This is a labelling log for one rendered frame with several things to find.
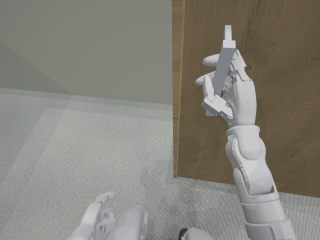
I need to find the robot right forearm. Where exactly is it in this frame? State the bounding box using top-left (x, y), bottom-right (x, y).
top-left (225, 124), bottom-right (298, 240)

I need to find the robot left forearm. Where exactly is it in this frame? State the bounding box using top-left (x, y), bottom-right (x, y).
top-left (67, 225), bottom-right (96, 240)

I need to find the robot right hand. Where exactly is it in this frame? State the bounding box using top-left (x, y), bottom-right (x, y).
top-left (195, 49), bottom-right (257, 128)

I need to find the robot left hand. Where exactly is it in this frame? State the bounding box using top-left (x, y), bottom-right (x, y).
top-left (79, 191), bottom-right (116, 237)

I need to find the robot left thigh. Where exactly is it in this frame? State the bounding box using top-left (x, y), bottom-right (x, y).
top-left (105, 207), bottom-right (149, 240)

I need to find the wardrobe door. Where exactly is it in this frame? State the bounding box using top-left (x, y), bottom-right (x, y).
top-left (177, 0), bottom-right (320, 198)

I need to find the handle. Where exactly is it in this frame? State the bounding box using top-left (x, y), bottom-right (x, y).
top-left (206, 25), bottom-right (236, 116)

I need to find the robot right foot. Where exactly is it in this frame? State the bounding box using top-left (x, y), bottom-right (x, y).
top-left (178, 228), bottom-right (188, 240)

